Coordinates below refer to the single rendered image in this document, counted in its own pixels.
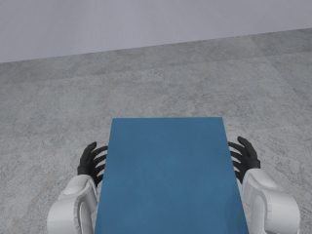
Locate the carton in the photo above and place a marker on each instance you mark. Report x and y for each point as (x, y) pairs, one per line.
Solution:
(169, 175)

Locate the left robot forearm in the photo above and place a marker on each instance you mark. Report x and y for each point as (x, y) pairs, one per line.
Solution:
(72, 212)

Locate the robot right hand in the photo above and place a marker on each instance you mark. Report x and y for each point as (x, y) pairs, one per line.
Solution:
(248, 158)

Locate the robot left hand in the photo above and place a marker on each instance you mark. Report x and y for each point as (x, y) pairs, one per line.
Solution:
(88, 163)

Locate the right robot forearm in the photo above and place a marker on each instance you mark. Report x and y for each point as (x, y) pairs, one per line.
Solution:
(273, 210)

